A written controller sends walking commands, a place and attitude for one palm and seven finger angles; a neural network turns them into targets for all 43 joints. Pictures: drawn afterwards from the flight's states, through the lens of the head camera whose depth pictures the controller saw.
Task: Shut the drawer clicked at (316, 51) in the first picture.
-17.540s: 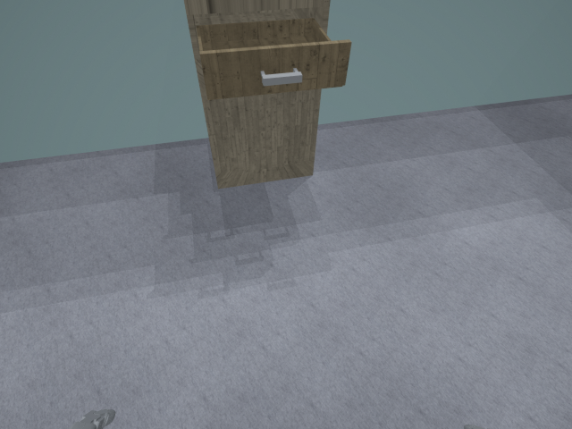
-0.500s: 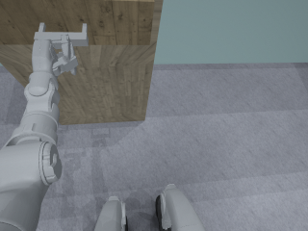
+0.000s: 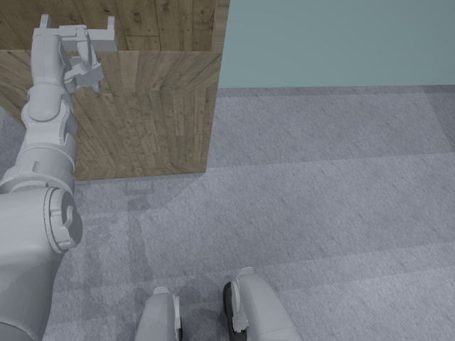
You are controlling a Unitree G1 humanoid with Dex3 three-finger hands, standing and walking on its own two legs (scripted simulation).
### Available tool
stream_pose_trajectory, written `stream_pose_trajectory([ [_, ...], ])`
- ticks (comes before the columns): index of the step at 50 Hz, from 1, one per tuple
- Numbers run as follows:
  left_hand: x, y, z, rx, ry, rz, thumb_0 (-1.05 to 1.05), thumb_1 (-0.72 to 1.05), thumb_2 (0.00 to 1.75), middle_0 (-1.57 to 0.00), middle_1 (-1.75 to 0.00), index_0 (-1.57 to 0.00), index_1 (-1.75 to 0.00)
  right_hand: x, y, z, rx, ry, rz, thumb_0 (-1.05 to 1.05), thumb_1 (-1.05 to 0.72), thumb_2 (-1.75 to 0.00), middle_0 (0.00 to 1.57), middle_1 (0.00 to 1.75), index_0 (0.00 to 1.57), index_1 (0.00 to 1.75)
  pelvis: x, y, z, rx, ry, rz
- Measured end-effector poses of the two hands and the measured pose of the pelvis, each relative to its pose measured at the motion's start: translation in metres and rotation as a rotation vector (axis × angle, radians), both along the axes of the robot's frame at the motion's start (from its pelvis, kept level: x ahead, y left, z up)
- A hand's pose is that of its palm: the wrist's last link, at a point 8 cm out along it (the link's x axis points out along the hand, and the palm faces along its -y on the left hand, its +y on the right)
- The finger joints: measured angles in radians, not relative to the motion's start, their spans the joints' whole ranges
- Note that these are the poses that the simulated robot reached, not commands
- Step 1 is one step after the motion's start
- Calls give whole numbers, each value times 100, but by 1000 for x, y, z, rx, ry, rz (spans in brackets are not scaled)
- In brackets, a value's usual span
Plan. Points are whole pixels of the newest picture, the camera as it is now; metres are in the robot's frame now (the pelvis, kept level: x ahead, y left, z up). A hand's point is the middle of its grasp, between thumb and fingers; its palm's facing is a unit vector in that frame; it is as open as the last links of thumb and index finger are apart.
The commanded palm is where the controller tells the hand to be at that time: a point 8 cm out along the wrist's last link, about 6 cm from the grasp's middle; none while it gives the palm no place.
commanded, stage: pull the fist back off the drawer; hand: left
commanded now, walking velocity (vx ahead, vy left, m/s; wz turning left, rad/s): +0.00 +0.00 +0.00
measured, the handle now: (78, 30) +0.63 +0.17 +0.07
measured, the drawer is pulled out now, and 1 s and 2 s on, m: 0.00 0.00 0.00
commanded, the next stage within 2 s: draw the hand back to the body in 0.80 s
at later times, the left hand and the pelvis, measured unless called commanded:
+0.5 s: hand (92, 66) +0.56 +0.15 +0.07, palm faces -0.03 -1.00 -0.06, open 3.2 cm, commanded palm +0.55 +0.18 +0.07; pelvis -0.02 +0.01 -0.01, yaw -1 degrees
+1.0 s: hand (91, 69) +0.54 +0.15 +0.07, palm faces +0.01 -1.00 -0.05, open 3.2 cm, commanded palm +0.49 +0.19 +0.09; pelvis +0.04 +0.01 +0.02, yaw -3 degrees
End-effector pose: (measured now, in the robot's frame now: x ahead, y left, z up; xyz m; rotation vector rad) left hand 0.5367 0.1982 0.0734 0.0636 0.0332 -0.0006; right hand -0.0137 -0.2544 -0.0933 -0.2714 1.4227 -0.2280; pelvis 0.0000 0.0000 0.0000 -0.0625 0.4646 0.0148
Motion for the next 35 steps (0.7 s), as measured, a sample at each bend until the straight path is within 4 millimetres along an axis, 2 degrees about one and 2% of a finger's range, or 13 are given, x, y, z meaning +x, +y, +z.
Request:
stream_pose_trajectory([
  [11,3,5,0,8,10,-21,6,70,101,-140,-160,-140,-160,-13,-4,-1,-37,-19,3,0,-90,-89,21,30,21,30,-14,1,-8,-6,18,-2],
  [24,2,7,-2,-2,9,-26,4,71,96,-140,-160,-140,-160,-29,10,-2,-11,10,-5,0,-90,-89,21,30,21,30,-16,9,-10,-10,23,-6],
  [29,0,3,-3,-20,9,-23,4,76,95,-140,-160,-140,-160,-26,16,-1,12,17,-16,0,-90,-89,21,30,21,30,-10,11,-6,-7,13,-13],
  [35,-3,-1,-3,-23,-3,-18,4,82,93,-140,-160,-140,-160,-11,19,3,32,-2,-32,1,-90,-89,21,30,21,30,2,12,1,0,-1,-28],
])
